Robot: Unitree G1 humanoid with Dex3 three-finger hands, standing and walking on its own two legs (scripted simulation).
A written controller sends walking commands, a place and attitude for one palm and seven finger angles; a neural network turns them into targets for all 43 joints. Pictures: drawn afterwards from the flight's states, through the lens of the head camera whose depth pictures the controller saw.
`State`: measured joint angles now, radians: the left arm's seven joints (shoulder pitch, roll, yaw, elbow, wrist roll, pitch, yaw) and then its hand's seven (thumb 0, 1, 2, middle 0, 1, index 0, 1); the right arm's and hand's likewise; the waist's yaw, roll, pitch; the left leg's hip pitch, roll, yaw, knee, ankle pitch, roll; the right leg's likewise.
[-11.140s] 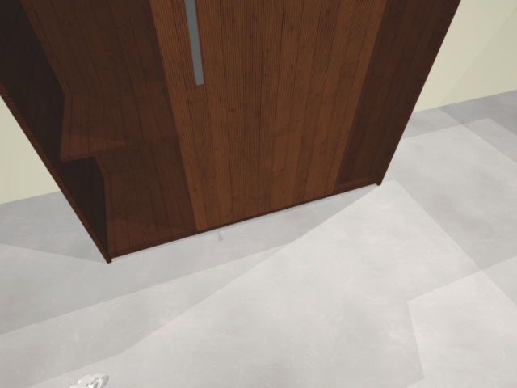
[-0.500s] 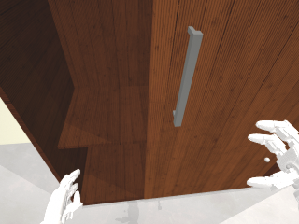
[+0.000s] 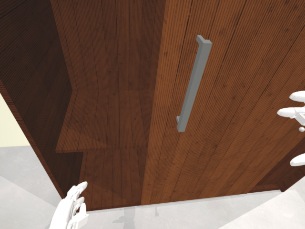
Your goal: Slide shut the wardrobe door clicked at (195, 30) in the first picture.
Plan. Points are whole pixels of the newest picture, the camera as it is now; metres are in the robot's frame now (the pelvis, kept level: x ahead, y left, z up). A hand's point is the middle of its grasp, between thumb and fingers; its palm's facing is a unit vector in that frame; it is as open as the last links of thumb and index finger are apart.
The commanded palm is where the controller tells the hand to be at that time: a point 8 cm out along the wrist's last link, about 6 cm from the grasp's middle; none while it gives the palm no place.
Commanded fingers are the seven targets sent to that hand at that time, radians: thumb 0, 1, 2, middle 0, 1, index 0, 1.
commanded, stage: raise the hand with hooked fingers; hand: right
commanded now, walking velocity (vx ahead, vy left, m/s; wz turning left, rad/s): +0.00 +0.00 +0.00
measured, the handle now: (189, 89) +0.45 -0.08 +0.18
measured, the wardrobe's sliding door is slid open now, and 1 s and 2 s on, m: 0.39 0.39 0.39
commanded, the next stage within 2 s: move the hooked fingers beside the handle in 0.42 s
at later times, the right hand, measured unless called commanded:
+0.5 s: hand (301, 133) +0.27 -0.29 +0.21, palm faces -0.01 +0.99 -0.13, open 14.0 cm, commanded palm +0.24 -0.33 +0.21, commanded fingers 0.00 0.50 -0.30 0.30 1.20 0.30 1.20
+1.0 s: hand (275, 122) +0.31 -0.26 +0.21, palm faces -0.06 +0.99 -0.10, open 14.0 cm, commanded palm +0.28 -0.29 +0.20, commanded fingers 0.00 0.50 -0.30 0.30 1.20 0.30 1.20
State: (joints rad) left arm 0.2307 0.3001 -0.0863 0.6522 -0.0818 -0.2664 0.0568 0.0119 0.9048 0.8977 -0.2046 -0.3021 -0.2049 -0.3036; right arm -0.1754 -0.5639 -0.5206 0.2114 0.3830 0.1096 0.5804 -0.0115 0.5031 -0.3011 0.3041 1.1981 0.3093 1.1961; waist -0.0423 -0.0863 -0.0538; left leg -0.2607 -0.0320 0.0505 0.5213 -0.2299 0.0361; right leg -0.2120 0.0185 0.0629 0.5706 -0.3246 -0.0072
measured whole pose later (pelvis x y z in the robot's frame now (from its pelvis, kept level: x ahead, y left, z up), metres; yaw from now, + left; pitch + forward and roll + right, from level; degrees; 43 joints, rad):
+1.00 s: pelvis +0.01 -0.01 +0.00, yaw +1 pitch -1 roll +1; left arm 0.22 0.28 -0.08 0.65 -0.07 -0.25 0.06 0.01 0.91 0.90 -0.20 -0.30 -0.20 -0.30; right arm -0.21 -0.46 -0.42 0.15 0.34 0.15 0.48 -0.01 0.50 -0.30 0.30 1.20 0.31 1.20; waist -0.03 -0.07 -0.05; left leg -0.25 -0.02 0.03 0.50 -0.22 0.02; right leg -0.20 0.04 0.04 0.54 -0.31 -0.03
